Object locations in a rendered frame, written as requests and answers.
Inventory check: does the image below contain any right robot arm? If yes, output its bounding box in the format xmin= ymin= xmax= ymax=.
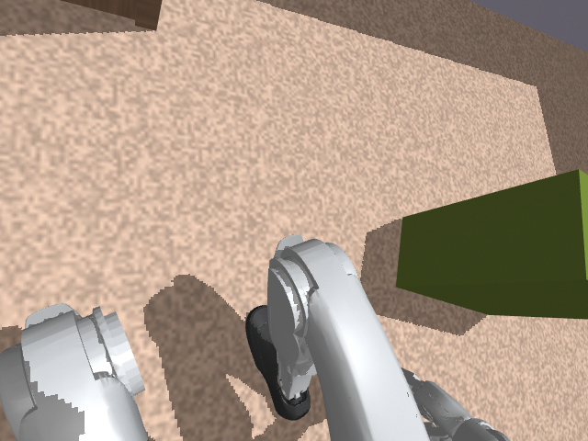
xmin=452 ymin=418 xmax=510 ymax=441

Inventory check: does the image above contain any right robot hand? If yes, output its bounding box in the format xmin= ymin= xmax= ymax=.
xmin=401 ymin=368 xmax=474 ymax=441

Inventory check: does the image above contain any bookshelf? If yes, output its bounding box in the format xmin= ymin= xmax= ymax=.
xmin=61 ymin=0 xmax=162 ymax=31

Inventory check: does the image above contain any right robot foot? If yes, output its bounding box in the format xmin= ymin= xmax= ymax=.
xmin=245 ymin=305 xmax=311 ymax=421

